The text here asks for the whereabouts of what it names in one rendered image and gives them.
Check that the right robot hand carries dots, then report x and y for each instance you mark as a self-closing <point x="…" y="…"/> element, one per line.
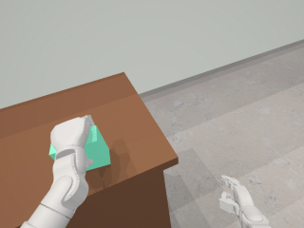
<point x="231" y="203"/>

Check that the robot right forearm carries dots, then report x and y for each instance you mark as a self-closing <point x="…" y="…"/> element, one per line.
<point x="251" y="217"/>

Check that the robot left forearm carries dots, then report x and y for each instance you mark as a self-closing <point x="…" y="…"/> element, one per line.
<point x="68" y="191"/>

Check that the table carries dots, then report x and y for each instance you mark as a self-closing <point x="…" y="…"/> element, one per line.
<point x="129" y="192"/>

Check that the sponge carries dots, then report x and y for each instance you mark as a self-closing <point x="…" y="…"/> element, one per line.
<point x="95" y="149"/>

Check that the left robot hand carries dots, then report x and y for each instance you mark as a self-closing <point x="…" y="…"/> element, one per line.
<point x="73" y="132"/>

